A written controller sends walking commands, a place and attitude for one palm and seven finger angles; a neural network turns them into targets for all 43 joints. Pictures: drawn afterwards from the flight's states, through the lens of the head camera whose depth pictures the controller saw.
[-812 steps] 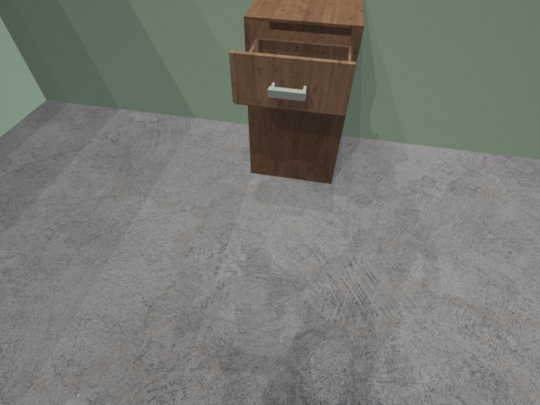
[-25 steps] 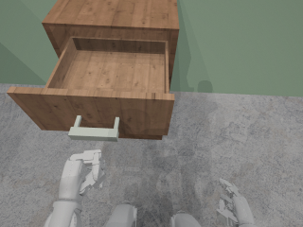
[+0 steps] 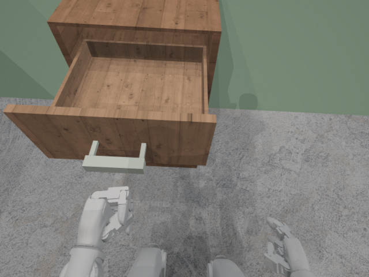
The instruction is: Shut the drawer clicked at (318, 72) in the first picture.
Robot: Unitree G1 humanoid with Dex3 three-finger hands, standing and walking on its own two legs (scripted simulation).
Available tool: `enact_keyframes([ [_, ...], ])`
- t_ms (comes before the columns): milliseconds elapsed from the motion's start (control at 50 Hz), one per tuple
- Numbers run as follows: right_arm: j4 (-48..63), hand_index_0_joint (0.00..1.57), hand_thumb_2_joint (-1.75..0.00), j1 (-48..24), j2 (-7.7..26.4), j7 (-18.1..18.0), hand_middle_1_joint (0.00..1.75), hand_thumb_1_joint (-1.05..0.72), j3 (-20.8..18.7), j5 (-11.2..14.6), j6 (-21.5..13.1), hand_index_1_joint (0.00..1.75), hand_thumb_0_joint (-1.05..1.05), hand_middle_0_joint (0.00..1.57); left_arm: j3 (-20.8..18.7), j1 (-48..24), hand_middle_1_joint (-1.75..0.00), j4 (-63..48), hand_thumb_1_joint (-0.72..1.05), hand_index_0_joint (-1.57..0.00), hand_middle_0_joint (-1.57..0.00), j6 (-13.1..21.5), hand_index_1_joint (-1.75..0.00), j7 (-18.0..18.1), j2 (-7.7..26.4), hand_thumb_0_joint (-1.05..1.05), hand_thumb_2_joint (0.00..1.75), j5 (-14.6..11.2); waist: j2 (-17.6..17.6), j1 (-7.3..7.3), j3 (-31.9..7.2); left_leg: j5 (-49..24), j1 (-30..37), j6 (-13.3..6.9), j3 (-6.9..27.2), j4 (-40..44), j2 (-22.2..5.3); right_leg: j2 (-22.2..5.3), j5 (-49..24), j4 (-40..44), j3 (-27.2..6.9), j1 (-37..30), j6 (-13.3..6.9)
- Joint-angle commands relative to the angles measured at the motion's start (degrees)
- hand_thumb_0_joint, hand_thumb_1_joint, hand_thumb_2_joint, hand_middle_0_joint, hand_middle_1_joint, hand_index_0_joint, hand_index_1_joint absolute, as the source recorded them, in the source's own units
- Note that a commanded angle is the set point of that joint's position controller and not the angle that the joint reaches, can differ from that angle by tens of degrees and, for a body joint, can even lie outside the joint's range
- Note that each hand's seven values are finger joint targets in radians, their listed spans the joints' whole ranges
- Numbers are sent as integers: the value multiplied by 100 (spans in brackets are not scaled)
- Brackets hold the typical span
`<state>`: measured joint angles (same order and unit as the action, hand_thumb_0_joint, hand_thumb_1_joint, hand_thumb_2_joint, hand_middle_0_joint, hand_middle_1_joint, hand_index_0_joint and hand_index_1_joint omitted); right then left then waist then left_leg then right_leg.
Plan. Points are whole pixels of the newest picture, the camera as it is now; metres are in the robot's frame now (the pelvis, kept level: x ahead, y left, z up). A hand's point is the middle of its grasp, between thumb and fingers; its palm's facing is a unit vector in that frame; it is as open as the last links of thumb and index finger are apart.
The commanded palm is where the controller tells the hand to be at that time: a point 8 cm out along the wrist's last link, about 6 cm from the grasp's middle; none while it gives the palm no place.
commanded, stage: push the drawer shut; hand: left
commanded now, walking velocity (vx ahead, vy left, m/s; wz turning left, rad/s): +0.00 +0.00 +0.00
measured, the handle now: (117, 155) +0.36 +0.16 +0.04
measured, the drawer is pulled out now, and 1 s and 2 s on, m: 0.29 0.23 0.11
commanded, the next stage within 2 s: none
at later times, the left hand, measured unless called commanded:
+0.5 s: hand (130, 192) +0.28 +0.12 +0.04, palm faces -0.03 -1.00 -0.04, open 3.2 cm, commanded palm +0.27 +0.17 +0.04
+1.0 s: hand (136, 164) +0.34 +0.12 +0.04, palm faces -0.04 -1.00 -0.04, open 2.9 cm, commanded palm +0.33 +0.17 +0.04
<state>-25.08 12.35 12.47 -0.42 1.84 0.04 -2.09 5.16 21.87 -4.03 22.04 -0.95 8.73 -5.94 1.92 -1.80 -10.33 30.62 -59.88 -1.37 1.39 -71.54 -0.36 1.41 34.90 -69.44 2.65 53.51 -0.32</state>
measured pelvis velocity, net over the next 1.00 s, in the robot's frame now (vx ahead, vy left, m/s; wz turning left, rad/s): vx -0.02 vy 0.00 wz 0.01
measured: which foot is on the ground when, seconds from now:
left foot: down 0.00-1.00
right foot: down 0.00-1.00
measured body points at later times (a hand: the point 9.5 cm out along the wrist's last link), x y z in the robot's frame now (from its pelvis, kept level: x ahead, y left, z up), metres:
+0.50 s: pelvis +0.00 -0.01 +0.00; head +0.08 +0.00 +0.45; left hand +0.27 +0.17 +0.05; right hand +0.16 -0.24 -0.09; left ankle +0.03 +0.10 -0.63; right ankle -0.01 -0.12 -0.63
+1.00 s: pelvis -0.02 +0.00 +0.00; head +0.07 +0.01 +0.44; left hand +0.34 +0.17 +0.04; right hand +0.13 -0.24 -0.10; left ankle +0.03 +0.10 -0.63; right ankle -0.01 -0.12 -0.63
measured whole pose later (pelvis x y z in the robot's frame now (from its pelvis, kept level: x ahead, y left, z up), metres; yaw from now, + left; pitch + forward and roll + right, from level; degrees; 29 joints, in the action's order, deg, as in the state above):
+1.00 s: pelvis -0.02 +0.00 +0.00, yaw +0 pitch +19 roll -3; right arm -32.4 11.9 13.3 -1.3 2.6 0.7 -0.2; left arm -0.6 -12.2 23.0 20.1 -0.3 11.3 -6.8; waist 2.1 -3.3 -9.0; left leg 27.6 -61.6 -1.1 2.2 -70.3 -0.3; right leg 1.4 32.2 -68.4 3.5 55.1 -0.6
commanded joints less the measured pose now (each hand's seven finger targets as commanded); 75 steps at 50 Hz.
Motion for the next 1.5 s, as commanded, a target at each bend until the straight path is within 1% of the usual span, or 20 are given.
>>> enact_keyframes([
  [0,850,20,-90,-199,687,-22,30,-90,-343,-37,-267,30,0,20,-369,-310,-160,-1490,90,-140,-140,616,-160,187,351,0,90,-57,54,-25,-1478,-1670,1725,22,246,968,-58,17,-1659,864,68,-337,-163],
  [80,791,20,-90,-221,715,2,30,-90,-334,-32,-242,30,0,20,-232,-413,-160,-1132,90,-140,-140,581,-160,193,239,0,90,23,33,-110,-1238,-1385,1535,14,262,937,-58,30,-1438,895,68,-174,-164],
  [160,776,20,-90,-221,781,-34,30,-90,-329,-16,-200,30,0,20,-82,-981,-160,-969,90,-140,-140,411,-160,61,214,0,90,34,-53,-242,-1308,-1149,1488,-31,253,905,-46,17,-1282,991,29,-156,-139],
  [240,679,20,-90,-185,821,-117,30,-90,-334,-13,-191,30,0,20,-571,-1400,-160,-871,90,-140,-140,337,-160,37,638,0,90,-60,-141,-149,-1528,-1281,1451,-48,202,854,-35,31,-1438,1021,-50,-388,-137],
  [320,660,20,-90,-199,754,-88,30,-90,-328,-1,-196,30,0,20,-608,-1434,-160,-908,90,-140,-140,322,-160,91,470,0,90,-216,106,-36,-1795,-1694,1747,-15,145,941,-15,5,-1866,1027,-36,-641,-144],
  [440,510,20,-90,-120,843,-53,30,-90,-334,4,-126,30,0,20,-569,-1612,-160,-104,90,-140,-140,170,-160,-6,464,0,90,-161,-239,-216,-1339,-1515,1416,-44,121,931,-37,12,-1849,1162,-72,-583,-102],
  [500,452,20,-90,-134,852,-67,30,-90,-341,10,-128,30,0,20,-502,-2274,-160,-129,90,-140,-140,266,-160,-49,447,0,90,-163,-82,-286,-1284,-1319,1447,-44,126,928,-28,-3,-1615,1185,-88,-433,-105],
  [540,357,20,-90,-141,886,-100,30,-90,-340,6,-127,30,0,20,-662,-2639,-160,45,90,-140,-140,326,-160,-42,628,0,90,-159,-178,-330,-1195,-1184,1328,-62,136,883,-35,4,-1432,1208,-108,-339,-108],
  [620,213,20,-90,-162,898,-123,30,-90,-358,23,-153,30,0,20,-676,-3406,-160,195,90,-140,-140,449,-160,-37,623,0,90,-174,55,-359,-1403,-1047,1505,-54,165,879,-32,-12,-1197,1182,-104,-138,-113],
  [700,92,20,-90,-144,927,-134,30,-90,-352,37,-146,30,0,20,-550,-3978,-160,456,90,-140,-140,365,-160,-9,544,0,90,-154,173,-415,-1620,-935,1712,-43,240,941,-34,-20,-1080,1160,-59,-17,-114],
  [740,27,20,-90,-109,965,-151,30,-90,-338,46,-101,30,0,20,-688,-4161,-160,812,90,-140,-140,258,-160,19,685,0,90,-165,-117,-469,-1562,-825,1528,-75,219,931,-39,-2,-994,1245,-103,-89,-87],
  [800,21,20,-90,-126,960,-150,30,-90,-323,64,-71,30,0,20,-545,-4665,-160,930,90,-140,-140,176,-160,21,554,0,90,-135,118,-452,-1687,-679,1729,-41,268,1052,-22,-9,-879,1236,-58,-10,-105],
  [880,-30,20,-90,-71,976,-143,30,-90,-316,61,-27,30,0,20,-697,-4974,-160,1348,90,-140,-140,93,-160,83,611,0,90,-140,34,-424,-1709,-690,1804,-27,296,1140,-28,2,-889,1288,-36,-25,-107],
  [1020,-96,20,-90,93,984,-56,30,-90,-342,19,31,30,0,20,-797,-5360,-160,1862,90,-140,-140,236,-160,194,548,0,90,-94,100,-374,-1742,-1023,2067,33,357,1241,-58,21,-1111,1229,50,48,-146],
  [1120,-193,20,-90,212,997,0,30,-90,-367,-15,101,30,0,20,-872,-5844,-160,2267,90,-140,-140,419,-160,271,561,0,90,-38,-37,-485,-1637,-988,1991,18,333,1212,-54,39,-1109,1247,36,128,-128],
  [1200,-278,20,-90,300,1027,1,30,-90,-384,-28,155,30,0,20,-1132,-6265,-160,2549,90,-140,-140,561,-160,279,826,0,90,-1,19,-487,-1757,-1060,1918,16,272,1159,-37,39,-1184,1221,-23,88,-127],
  [1280,-326,20,-90,431,1027,36,30,-90,-430,-47,204,30,0,20,-1091,-6324,-160,2570,90,-140,-140,618,-160,258,715,0,90,0,250,-456,-2189,-1589,2378,56,306,1131,-75,49,-1538,1125,22,110,-144],
  [1380,-470,20,-90,533,1045,27,30,-90,-428,-50,269,30,0,20,-1228,-6966,-160,3041,90,-140,-140,615,-160,278,880,0,90,30,49,-616,-1920,-1353,2087,25,285,1099,-62,70,-1418,1197,-3,158,-118],
  [1420,-476,20,-90,544,1051,9,30,-90,-420,-52,272,30,0,20,-1366,-7113,-160,3122,90,-140,-140,679,-160,269,1037,0,90,35,-28,-606,-2005,-1303,1952,3,234,1065,-47,70,-1411,1217,-61,36,-108],
  [1480,-516,20,-90,606,1032,4,30,-90,-415,-61,285,30,0,20,-1448,-7323,-160,3363,90,-140,-140,739,-160,217,1089,0,90,30,153,-611,-2078,-1447,1995,10,196,1017,-36,77,-1542,1189,-85,58,-108],
])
